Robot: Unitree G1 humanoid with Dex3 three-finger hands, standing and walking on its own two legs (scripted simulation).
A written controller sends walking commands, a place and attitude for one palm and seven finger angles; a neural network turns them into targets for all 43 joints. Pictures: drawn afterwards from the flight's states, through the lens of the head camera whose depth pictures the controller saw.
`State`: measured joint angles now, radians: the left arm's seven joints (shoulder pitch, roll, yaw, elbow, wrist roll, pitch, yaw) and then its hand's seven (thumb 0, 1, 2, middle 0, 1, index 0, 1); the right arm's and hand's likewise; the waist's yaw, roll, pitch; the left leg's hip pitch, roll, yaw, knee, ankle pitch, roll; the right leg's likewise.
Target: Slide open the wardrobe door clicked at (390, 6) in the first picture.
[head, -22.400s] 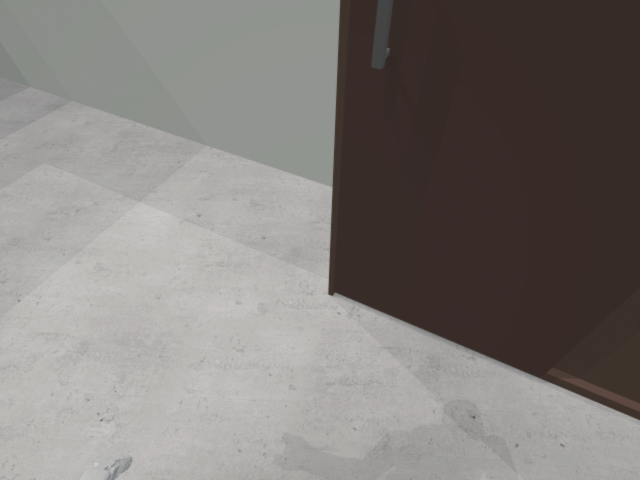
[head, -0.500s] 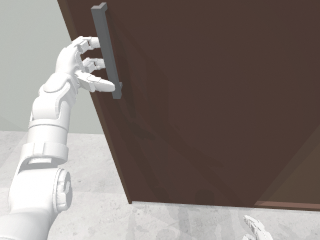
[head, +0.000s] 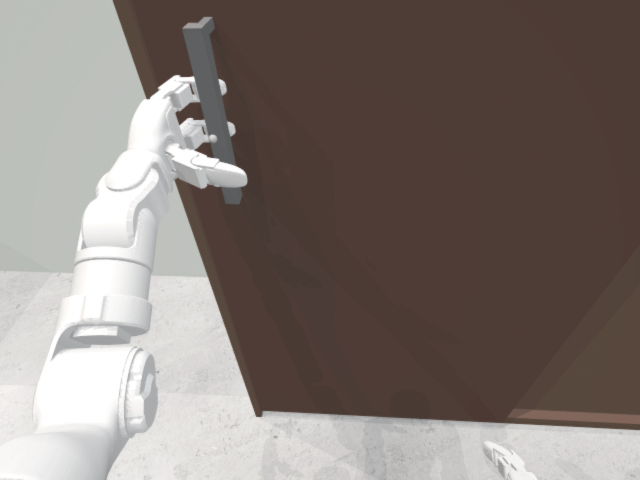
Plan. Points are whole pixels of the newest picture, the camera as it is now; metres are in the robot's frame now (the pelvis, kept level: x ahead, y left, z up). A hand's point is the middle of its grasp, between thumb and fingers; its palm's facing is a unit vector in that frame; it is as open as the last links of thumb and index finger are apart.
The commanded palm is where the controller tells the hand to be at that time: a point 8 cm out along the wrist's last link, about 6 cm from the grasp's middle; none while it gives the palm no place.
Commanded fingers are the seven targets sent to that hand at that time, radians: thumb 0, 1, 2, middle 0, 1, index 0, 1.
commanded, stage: slide the fingers in behind the handle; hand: left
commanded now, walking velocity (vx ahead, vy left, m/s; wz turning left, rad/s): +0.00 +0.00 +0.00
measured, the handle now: (221, 119) +0.48 +0.16 +0.25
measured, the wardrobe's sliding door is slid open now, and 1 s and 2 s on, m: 0.00 0.00 0.00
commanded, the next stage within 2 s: grip the handle and tug to test in 0.94 s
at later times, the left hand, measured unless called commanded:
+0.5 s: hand (234, 138) +0.43 +0.13 +0.25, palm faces +0.02 -1.00 -0.01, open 14.1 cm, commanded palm +0.40 +0.17 +0.25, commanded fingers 0.00 -0.50 0.30 -0.30 -1.20 -0.30 -1.20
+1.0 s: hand (228, 142) +0.43 +0.14 +0.25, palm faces +0.02 -1.00 -0.01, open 14.0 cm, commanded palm +0.40 +0.18 +0.25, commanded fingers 0.00 -0.50 0.30 -0.30 -1.20 -0.30 -1.20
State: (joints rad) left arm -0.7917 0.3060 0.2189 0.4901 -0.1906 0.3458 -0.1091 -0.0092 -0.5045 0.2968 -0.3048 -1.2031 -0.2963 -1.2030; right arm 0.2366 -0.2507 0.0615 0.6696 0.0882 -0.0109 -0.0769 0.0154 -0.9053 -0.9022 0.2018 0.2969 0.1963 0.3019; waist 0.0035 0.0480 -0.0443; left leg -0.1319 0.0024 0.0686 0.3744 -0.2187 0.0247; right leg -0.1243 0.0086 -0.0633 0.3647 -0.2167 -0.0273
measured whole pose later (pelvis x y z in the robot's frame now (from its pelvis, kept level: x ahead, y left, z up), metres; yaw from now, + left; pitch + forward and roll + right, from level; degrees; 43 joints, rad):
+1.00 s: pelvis +0.00 +0.00 +0.00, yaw +0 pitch -1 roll +0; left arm -0.86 0.28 0.18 0.58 -0.17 0.35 -0.06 -0.01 -0.51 0.30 -0.30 -1.20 -0.29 -1.20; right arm 0.21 -0.25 0.06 0.66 0.08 -0.02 -0.08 0.01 -0.91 -0.90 0.20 0.30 0.20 0.30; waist 0.00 0.04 -0.03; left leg -0.15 0.00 0.06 0.38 -0.21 0.02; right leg -0.14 0.01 -0.07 0.36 -0.21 -0.03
